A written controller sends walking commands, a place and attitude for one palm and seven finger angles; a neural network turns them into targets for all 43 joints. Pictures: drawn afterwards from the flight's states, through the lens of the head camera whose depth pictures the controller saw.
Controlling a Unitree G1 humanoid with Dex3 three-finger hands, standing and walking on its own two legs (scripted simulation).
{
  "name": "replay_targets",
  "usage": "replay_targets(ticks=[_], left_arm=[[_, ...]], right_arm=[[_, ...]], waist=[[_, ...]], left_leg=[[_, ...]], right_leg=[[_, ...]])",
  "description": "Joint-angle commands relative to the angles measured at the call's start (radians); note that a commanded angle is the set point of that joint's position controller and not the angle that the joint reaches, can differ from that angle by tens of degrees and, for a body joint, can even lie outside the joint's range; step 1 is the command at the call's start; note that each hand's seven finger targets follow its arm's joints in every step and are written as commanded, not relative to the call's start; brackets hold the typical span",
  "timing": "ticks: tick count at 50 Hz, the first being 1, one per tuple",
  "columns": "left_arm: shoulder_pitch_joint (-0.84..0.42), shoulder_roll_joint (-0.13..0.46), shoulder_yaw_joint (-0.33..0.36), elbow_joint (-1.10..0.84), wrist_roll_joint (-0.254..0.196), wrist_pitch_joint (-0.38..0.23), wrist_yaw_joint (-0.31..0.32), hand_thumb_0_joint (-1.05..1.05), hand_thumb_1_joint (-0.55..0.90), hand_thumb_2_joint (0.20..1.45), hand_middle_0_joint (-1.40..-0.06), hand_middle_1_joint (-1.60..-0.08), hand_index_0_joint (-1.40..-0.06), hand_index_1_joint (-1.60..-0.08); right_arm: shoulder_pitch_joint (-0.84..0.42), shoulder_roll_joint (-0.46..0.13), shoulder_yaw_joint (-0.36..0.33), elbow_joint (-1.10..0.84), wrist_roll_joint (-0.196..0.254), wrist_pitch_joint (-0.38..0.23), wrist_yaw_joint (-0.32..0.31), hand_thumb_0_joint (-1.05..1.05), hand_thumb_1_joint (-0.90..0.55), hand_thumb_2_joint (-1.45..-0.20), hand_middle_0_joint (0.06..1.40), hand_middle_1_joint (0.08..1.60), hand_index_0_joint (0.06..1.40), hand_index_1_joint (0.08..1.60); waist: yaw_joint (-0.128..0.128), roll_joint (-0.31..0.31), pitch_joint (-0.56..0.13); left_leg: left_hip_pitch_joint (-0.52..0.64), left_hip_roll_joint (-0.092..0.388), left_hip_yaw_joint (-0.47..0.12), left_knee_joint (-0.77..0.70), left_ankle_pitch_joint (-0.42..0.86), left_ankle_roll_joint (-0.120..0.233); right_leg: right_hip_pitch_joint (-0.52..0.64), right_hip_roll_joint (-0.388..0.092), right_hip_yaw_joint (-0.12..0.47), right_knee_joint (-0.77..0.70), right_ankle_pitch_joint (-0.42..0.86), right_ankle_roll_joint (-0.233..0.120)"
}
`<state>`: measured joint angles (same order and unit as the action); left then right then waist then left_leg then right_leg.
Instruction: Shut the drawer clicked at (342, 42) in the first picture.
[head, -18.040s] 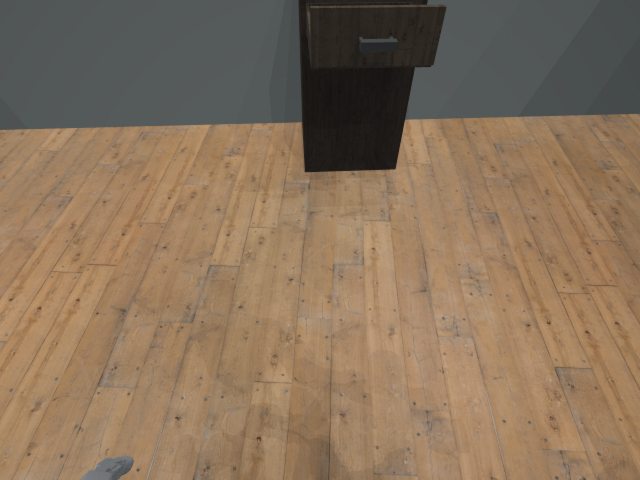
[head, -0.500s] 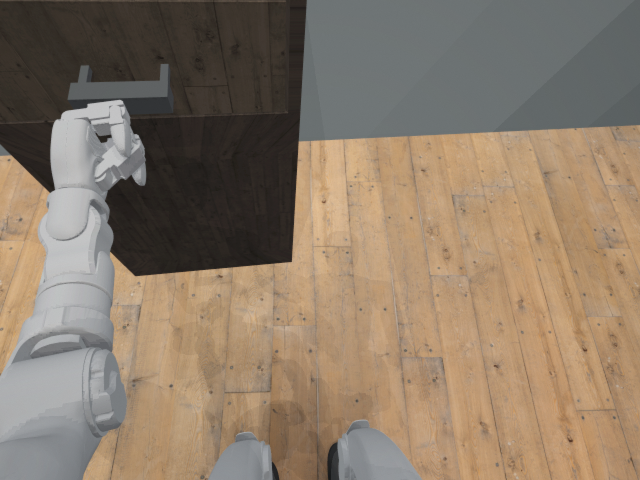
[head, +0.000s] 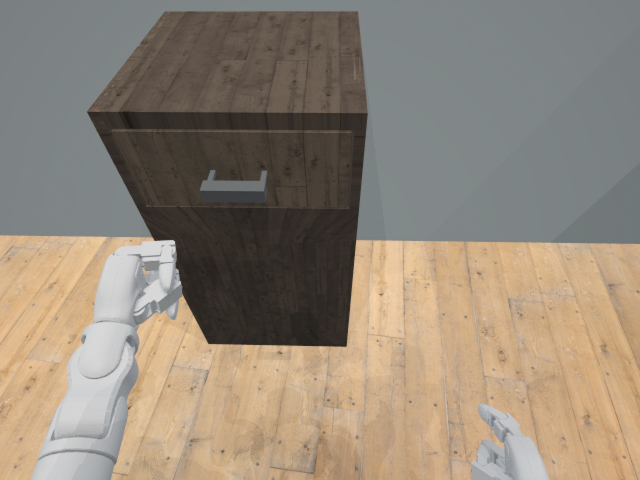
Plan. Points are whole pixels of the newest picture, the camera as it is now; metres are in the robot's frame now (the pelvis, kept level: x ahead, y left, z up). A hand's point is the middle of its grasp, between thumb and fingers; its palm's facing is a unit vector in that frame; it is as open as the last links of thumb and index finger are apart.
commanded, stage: draw the hand back to the body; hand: left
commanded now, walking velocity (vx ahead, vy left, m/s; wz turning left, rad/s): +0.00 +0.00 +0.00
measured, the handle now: (236, 183) +0.61 +0.20 +0.00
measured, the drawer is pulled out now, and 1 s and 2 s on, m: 0.00 0.00 0.00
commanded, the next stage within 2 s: step back with the hand held close in 0.74 s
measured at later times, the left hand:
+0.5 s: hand (71, 369) +0.19 +0.22 +0.16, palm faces +0.35 -0.86 -0.36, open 3.3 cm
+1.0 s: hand (49, 364) +0.18 +0.23 +0.19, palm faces +0.38 -0.81 -0.44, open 3.3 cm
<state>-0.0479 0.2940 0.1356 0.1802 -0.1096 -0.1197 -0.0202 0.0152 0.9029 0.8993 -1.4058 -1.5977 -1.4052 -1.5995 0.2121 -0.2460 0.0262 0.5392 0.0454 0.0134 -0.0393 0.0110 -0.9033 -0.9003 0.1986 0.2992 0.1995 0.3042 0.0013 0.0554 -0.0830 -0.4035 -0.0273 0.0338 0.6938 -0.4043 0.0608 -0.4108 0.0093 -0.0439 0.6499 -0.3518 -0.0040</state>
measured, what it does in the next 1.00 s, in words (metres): stands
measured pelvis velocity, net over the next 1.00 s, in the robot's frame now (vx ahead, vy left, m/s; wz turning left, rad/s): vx -0.01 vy -0.01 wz -0.02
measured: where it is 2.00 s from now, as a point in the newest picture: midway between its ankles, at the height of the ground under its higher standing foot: outside the picture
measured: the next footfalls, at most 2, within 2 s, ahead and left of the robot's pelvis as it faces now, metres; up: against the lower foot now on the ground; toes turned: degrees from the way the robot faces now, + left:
none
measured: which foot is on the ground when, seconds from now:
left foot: down 0.00-1.00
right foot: down 0.00-1.00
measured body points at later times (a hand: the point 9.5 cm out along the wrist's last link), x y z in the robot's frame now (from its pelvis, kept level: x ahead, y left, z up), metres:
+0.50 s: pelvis -0.01 -0.01 +0.02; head -0.03 -0.04 +0.47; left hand +0.16 +0.27 +0.18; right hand +0.17 -0.24 -0.07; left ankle -0.03 +0.07 -0.72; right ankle -0.02 -0.12 -0.72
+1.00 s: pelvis -0.01 -0.01 +0.02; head -0.02 -0.03 +0.47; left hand +0.15 +0.27 +0.21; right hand +0.17 -0.25 -0.06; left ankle -0.03 +0.07 -0.72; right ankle -0.02 -0.12 -0.72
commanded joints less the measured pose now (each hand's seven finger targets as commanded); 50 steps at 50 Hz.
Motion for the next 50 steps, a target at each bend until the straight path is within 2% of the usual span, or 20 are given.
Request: replay_targets(ticks=[1, 3, 5, 8, 9, 13, 18, 20, 23, 24, 28, 30, 33, 37, 40, 43, 44, 45, 46, 50], left_arm=[[-0.205, 0.184, 0.078, -0.329, 0.025, -0.017, 0.09, 0.0, 0.9, 0.9, -1.4, -1.6, -1.4, -1.6], [-0.166, 0.209, 0.106, -0.357, 0.026, -0.008, 0.107, 0.0, 0.9, 0.9, -1.4, -1.6, -1.4, -1.6], [-0.131, 0.184, 0.094, -0.384, 0.028, -0.002, 0.114, 0.0, 0.9, 0.9, -1.4, -1.6, -1.4, -1.6], [-0.058, 0.181, 0.095, -0.475, 0.032, -0.006, 0.118, 0.0, 0.9, 0.9, -1.4, -1.6, -1.4, -1.6], [-0.014, 0.174, 0.098, -0.487, 0.032, -0.005, 0.12, 0.0, 0.9, 0.9, -1.4, -1.6, -1.4, -1.6], [0.166, 0.184, 0.142, -0.537, 0.026, -0.001, 0.118, 0.0, 0.9, 0.9, -1.4, -1.6, -1.4, -1.6], [0.267, 0.208, 0.192, -0.682, 0.029, -0.016, 0.119, 0.0, 0.9, 0.9, -1.4, -1.6, -1.4, -1.6], [0.316, 0.206, 0.204, -0.746, 0.031, -0.027, 0.122, 0.0, 0.9, 0.9, -1.4, -1.6, -1.4, -1.6], [0.405, 0.221, 0.233, -0.807, 0.032, -0.031, 0.128, 0.0, 0.9, 0.9, -1.4, -1.6, -1.4, -1.6], [0.419, 0.215, 0.233, -0.846, 0.031, -0.038, 0.13, 0.0, 0.9, 0.9, -1.4, -1.6, -1.4, -1.6], [0.542, 0.228, 0.275, -0.892, 0.034, -0.046, 0.137, 0.0, 0.9, 0.9, -1.4, -1.6, -1.4, -1.6], [0.522, 0.185, 0.241, -0.841, 0.037, -0.045, 0.133, 0.0, 0.9, 0.9, -1.4, -1.6, -1.4, -1.6], [0.506, 0.167, 0.229, -0.77, 0.039, -0.038, 0.135, 0.0, 0.9, 0.9, -1.4, -1.6, -1.4, -1.6], [0.471, 0.19, 0.244, -0.807, 0.043, -0.055, 0.141, 0.0, 0.9, 0.9, -1.4, -1.6, -1.4, -1.6], [0.467, 0.208, 0.253, -0.87, 0.046, -0.062, 0.146, 0.0, 0.9, 0.9, -1.4, -1.6, -1.4, -1.6], [0.492, 0.227, 0.274, -0.876, 0.048, -0.056, 0.154, 0.0, 0.9, 0.9, -1.4, -1.6, -1.4, -1.6], [0.398, 0.327, 0.397, -0.923, 0.045, -0.1, 0.154, 0.0, 0.9, 0.9, -1.4, -1.6, -1.4, -1.6], [0.488, 0.264, 0.36, -0.829, 0.053, -0.109, 0.148, 0.0, 0.9, 0.9, -1.4, -1.6, -1.4, -1.6], [0.529, 0.223, 0.32, -0.795, 0.057, -0.106, 0.143, 0.0, 0.9, 0.9, -1.4, -1.6, -1.4, -1.6], [0.61, 0.185, 0.29, -0.789, 0.059, -0.121, 0.135, 0.0, 0.9, 0.9, -1.4, -1.6, -1.4, -1.6]], right_arm=[[-0.073, -0.11, -0.029, -0.133, -0.002, -0.043, -0.029, 0.0, -0.9, -0.9, 0.2, 0.3, 0.2, 0.3], [-0.101, -0.111, -0.024, -0.13, -0.005, -0.047, -0.038, 0.0, -0.9, -0.9, 0.2, 0.3, 0.2, 0.3], [-0.118, -0.103, -0.016, -0.128, -0.006, -0.053, -0.042, 0.0, -0.9, -0.9, 0.2, 0.3, 0.2, 0.3], [-0.131, -0.101, -0.013, -0.123, -0.01, -0.074, -0.039, 0.0, -0.9, -0.9, 0.2, 0.3, 0.2, 0.3], [-0.131, -0.097, -0.01, -0.121, -0.014, -0.08, -0.038, 0.0, -0.9, -0.9, 0.2, 0.3, 0.2, 0.3], [-0.139, -0.103, -0.019, -0.11, -0.025, -0.092, -0.03, 0.0, -0.9, -0.9, 0.2, 0.3, 0.2, 0.3], [-0.155, -0.097, -0.026, -0.106, -0.031, -0.109, -0.023, 0.0, -0.9, -0.9, 0.2, 0.3, 0.2, 0.3], [-0.154, -0.089, -0.029, -0.108, -0.033, -0.122, -0.022, 0.0, -0.9, -0.9, 0.2, 0.3, 0.2, 0.3], [-0.153, -0.091, -0.033, -0.106, -0.034, -0.142, -0.022, 0.0, -0.9, -0.9, 0.2, 0.3, 0.2, 0.3], [-0.152, -0.087, -0.032, -0.109, -0.034, -0.15, -0.022, 0.0, -0.9, -0.9, 0.2, 0.3, 0.2, 0.3], [-0.144, -0.086, -0.039, -0.104, -0.033, -0.174, -0.026, 0.0, -0.9, -0.9, 0.2, 0.3, 0.2, 0.3], [-0.135, -0.085, -0.04, -0.089, -0.035, -0.175, -0.027, 0.0, -0.9, -0.9, 0.2, 0.3, 0.2, 0.3], [-0.13, -0.09, -0.047, -0.076, -0.033, -0.172, -0.035, 0.0, -0.9, -0.9, 0.2, 0.3, 0.2, 0.3], [-0.132, -0.087, -0.047, -0.081, -0.038, -0.175, -0.043, 0.0, -0.9, -0.9, 0.2, 0.3, 0.2, 0.3], [-0.137, -0.082, -0.042, -0.085, -0.041, -0.192, -0.041, 0.0, -0.9, -0.9, 0.2, 0.3, 0.2, 0.3], [-0.138, -0.08, -0.039, -0.081, -0.044, -0.203, -0.042, 0.0, -0.9, -0.9, 0.2, 0.3, 0.2, 0.3], [-0.127, -0.105, -0.046, -0.104, -0.042, -0.174, -0.038, 0.0, -0.9, -0.9, 0.2, 0.3, 0.2, 0.3], [-0.109, -0.087, -0.051, -0.075, -0.048, -0.155, -0.034, 0.0, -0.9, -0.9, 0.2, 0.3, 0.2, 0.3], [-0.116, -0.085, -0.053, -0.079, -0.048, -0.141, -0.03, 0.0, -0.9, -0.9, 0.2, 0.3, 0.2, 0.3], [-0.116, -0.099, -0.07, -0.096, -0.047, -0.103, -0.022, 0.0, -0.9, -0.9, 0.2, 0.3, 0.2, 0.3]], waist=[[-0.003, -0.008, -0.169], [0.009, -0.045, -0.125], [0.011, -0.016, -0.082], [0.022, 0.055, -0.059], [0.025, 0.058, -0.045], [0.04, -0.047, -0.012], [0.046, -0.009, 0.019], [0.048, 0.02, 0.006], [0.055, 0.008, 0.022], [0.053, 0.035, 0.026], [0.066, 0.009, 0.042], [0.048, -0.043, 0.095], [0.04, -0.069, 0.155], [0.05, -0.057, 0.087], [0.061, 0.031, 0.027], [0.07, 0.016, 0.018], [0.013, -0.032, 0.149], [0.007, -0.071, 0.126], [0.002, -0.078, 0.134], [0.001, -0.031, 0.034]], left_leg=[[0.21, 0.066, -0.075, -0.185, 0.402, -0.048], [0.198, 0.062, -0.068, -0.226, 0.317, -0.036], [0.218, 0.059, -0.069, -0.262, 0.279, -0.036], [0.259, 0.062, -0.079, -0.299, 0.3, -0.043], [0.27, 0.063, -0.08, -0.312, 0.312, -0.045], [0.263, 0.062, -0.062, -0.329, 0.34, -0.034], [0.269, 0.057, -0.054, -0.34, 0.312, -0.031], [0.286, 0.054, -0.052, -0.341, 0.314, -0.03], [0.283, 0.054, -0.052, -0.334, 0.314, -0.03], [0.284, 0.053, -0.05, -0.335, 0.308, -0.031], [0.281, 0.055, -0.053, -0.322, 0.331, -0.033], [0.274, 0.057, -0.05, -0.326, 0.295, -0.029], [0.268, 0.056, -0.045, -0.324, 0.239, -0.02], [0.289, 0.05, -0.045, -0.321, 0.235, -0.013], [0.307, 0.047, -0.045, -0.321, 0.274, -0.02], [0.303, 0.047, -0.05, -0.318, 0.327, -0.026], [0.224, 0.059, -0.066, -0.292, 0.247, -0.004], [0.239, 0.059, -0.074, -0.269, 0.245, -0.005], [0.253, 0.059, -0.067, -0.267, 0.263, -0.007], [0.251, 0.082, -0.062, -0.297, 0.401, -0.012]], right_leg=[[0.172, -0.012, 0.03, -0.133, 0.294, -0.031], [0.212, -0.011, 0.032, -0.171, 0.257, -0.033], [0.225, -0.012, 0.031, -0.199, 0.228, -0.033], [0.262, -0.01, 0.031, -0.233, 0.228, -0.038], [0.273, -0.01, 0.028, -0.241, 0.238, -0.038], [0.327, -0.008, 0.032, -0.276, 0.278, -0.035], [0.338, -0.009, 0.043, -0.307, 0.256, -0.033], [0.344, -0.013, 0.045, -0.307, 0.261, -0.033], [0.34, -0.01, 0.053, -0.323, 0.252, -0.033], [0.34, -0.014, 0.053, -0.321, 0.248, -0.032], [0.331, -0.007, 0.054, -0.322, 0.266, -0.035], [0.292, -0.009, 0.05, -0.327, 0.228, -0.028], [0.243, -0.011, 0.057, -0.356, 0.16, -0.025], [0.274, -0.02, 0.061, -0.348, 0.147, -0.024], [0.318, -0.023, 0.066, -0.33, 0.202, -0.03], [0.343, -0.017, 0.066, -0.321, 0.266, -0.032], [0.209, -0.073, 0.216, -0.389, 0.304, -0.034], [0.207, -0.101, 0.217, -0.395, 0.309, -0.041], [0.187, -0.103, 0.213, -0.398, 0.328, -0.038], [0.263, -0.087, 0.151, -0.317, 0.468, -0.021]])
